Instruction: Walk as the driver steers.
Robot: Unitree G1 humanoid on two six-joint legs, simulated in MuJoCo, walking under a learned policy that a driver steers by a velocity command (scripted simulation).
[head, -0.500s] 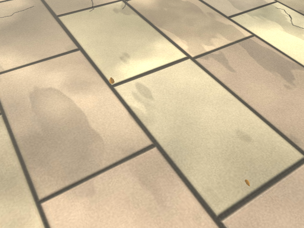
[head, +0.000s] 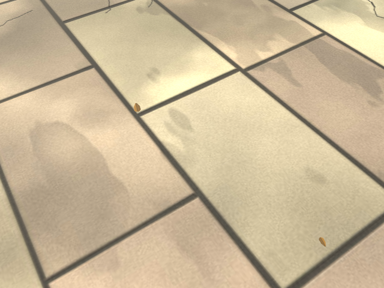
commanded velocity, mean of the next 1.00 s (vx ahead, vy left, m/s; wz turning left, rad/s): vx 0.04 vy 0.00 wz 0.00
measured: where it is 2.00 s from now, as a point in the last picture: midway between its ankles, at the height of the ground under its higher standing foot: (191, 263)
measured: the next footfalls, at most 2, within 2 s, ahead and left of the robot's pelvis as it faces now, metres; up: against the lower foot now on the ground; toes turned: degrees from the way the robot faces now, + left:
left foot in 1.60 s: +0.46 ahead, +0.12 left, +0.00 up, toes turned +12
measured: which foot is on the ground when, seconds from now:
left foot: down 0.00-1.00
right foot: down 0.00-1.00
